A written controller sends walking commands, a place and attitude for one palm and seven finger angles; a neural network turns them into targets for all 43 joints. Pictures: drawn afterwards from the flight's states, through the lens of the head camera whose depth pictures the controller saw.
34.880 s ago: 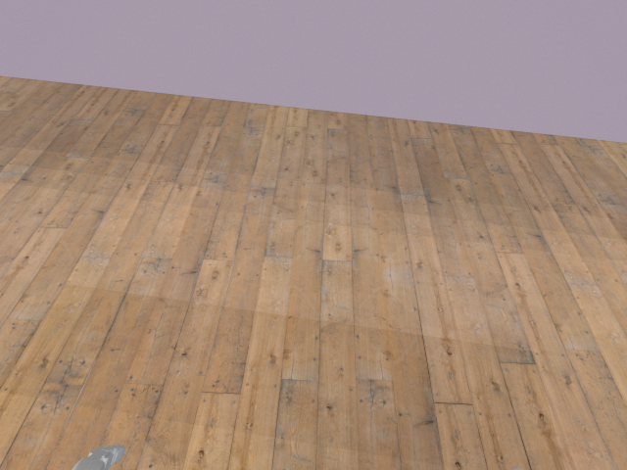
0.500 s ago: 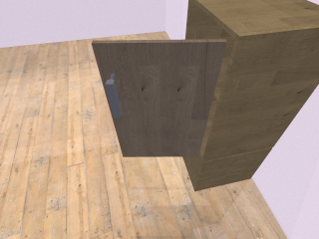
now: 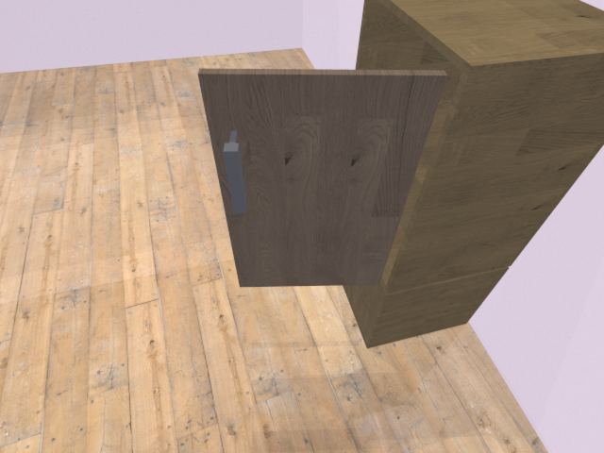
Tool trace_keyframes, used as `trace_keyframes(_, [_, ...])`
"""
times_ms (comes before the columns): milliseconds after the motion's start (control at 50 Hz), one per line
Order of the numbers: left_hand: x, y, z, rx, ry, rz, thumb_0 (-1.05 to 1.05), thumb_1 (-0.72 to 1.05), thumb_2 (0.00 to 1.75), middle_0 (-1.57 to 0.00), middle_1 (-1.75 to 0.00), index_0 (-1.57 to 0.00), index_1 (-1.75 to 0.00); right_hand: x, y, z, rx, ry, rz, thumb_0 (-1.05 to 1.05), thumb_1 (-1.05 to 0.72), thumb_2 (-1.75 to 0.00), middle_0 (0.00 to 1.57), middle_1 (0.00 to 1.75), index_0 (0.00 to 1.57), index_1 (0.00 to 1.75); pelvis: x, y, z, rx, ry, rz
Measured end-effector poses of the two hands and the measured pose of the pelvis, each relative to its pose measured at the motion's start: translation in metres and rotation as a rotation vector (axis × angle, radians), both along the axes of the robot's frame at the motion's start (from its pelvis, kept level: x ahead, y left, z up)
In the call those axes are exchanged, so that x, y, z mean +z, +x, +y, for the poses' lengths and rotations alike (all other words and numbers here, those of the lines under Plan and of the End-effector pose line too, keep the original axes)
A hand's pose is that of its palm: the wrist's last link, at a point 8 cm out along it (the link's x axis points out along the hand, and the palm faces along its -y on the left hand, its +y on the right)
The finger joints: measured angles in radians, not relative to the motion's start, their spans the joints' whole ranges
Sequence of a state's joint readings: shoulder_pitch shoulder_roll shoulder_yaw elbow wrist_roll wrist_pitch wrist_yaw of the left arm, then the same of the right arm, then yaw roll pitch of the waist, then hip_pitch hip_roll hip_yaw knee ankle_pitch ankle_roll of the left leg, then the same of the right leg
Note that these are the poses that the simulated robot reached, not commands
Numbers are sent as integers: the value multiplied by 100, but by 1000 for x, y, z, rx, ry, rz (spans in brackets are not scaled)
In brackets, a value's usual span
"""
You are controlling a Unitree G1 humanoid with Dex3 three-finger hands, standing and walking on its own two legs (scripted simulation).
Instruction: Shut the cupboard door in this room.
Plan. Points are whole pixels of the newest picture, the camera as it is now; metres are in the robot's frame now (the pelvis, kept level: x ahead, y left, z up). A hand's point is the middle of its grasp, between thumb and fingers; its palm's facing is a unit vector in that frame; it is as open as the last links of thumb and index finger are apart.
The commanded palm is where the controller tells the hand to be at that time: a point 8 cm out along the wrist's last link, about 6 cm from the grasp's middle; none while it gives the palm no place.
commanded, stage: come to a stop and stand still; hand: left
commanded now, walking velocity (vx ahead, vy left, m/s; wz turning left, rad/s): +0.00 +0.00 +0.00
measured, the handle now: (237, 172) +0.56 +0.15 +0.05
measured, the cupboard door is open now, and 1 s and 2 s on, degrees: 77 77 77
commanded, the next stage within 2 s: look again from close up in 1.02 s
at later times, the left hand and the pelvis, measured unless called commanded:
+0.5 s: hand out of the picture +0.05 +0.17 -0.17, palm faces +0.02 -0.98 -0.19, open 7.3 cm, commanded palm none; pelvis +0.05 +0.00 +0.00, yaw +0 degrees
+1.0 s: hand out of the picture +0.08 +0.15 -0.17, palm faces +0.02 -0.98 -0.20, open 7.3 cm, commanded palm none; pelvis +0.07 -0.02 +0.01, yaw +1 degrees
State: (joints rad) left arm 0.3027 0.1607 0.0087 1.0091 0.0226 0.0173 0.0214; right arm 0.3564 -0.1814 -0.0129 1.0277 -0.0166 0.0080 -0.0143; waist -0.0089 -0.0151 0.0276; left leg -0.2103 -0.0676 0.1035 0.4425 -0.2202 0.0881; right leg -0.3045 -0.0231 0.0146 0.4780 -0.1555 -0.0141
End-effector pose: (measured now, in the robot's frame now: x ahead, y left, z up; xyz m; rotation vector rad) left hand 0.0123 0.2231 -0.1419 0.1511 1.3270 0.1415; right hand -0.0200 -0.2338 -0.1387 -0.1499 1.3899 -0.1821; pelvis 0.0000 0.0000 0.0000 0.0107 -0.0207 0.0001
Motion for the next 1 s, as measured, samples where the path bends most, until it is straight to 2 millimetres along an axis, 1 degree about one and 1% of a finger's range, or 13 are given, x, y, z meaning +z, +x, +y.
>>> trace_keyframes(60, [1, 5, 4, -5, 3, 1, 1, 91, 90, -21, -30, -20, -29, 0, -7, 6, -9, 7, 26, 1, -92, -90, 19, 30, 20, 30, 1, 3, 3, 3, -1, 0])
trace_keyframes(120, [2, 10, 6, -7, 7, 2, 1, 91, 90, -20, -30, -20, -29, -1, -3, 12, -10, 20, 30, 1, -91, -90, 19, 30, 20, 30, 2, 8, 4, 5, -1, 1])
trace_keyframes(200, [3, 17, 5, -4, 10, 4, 1, 91, 90, -20, -30, -20, -29, -3, 12, 19, -2, 39, 12, 1, -91, -90, 20, 30, 20, 30, 3, 15, 4, 7, -2, 4])
trace_keyframes(300, [4, 23, 2, 4, 11, 17, 1, 91, 90, -20, -30, -20, -29, -4, 40, 23, 15, 56, -29, 1, -91, -90, 20, 30, 20, 30, 4, 26, 2, 7, -4, 8])
trace_keyframes(460, [3, 31, -6, 15, 5, 46, 1, 92, 90, -20, -30, -20, -29, -2, 73, 9, 34, 27, -57, 1, -92, -90, 20, 30, 20, 30, 4, 44, -3, 5, -6, 10])
trace_keyframes(580, [0, 39, -13, 12, -1, 58, 1, 92, 90, -20, -30, -20, -29, 0, 88, 1, 39, 14, -61, 1, -92, -90, 20, 30, 20, 30, 4, 53, -9, 3, -7, 9])
trace_keyframes(740, [1, 51, -17, 11, 2, 58, 1, 92, 90, -20, -30, -20, -29, -1, 93, -4, 39, 16, -33, 1, -92, -90, 19, 30, 20, 30, 5, 62, -15, 6, -9, 13])
trace_keyframes(880, [2, 61, -20, 10, 9, 44, 1, 92, 90, -20, -30, -20, -29, -3, 90, -5, 32, 26, -9, 1, -91, -90, 20, 30, 20, 30, 5, 68, -20, 8, -9, 11])
trace_keyframes(1000, [2, 65, -23, 11, 11, 39, 1, 92, 90, -20, -30, -20, -29, -3, 86, -5, 27, 33, 10, 1, -91, -90, 20, 30, 20, 30, 5, 71, -24, 9, -10, 13])
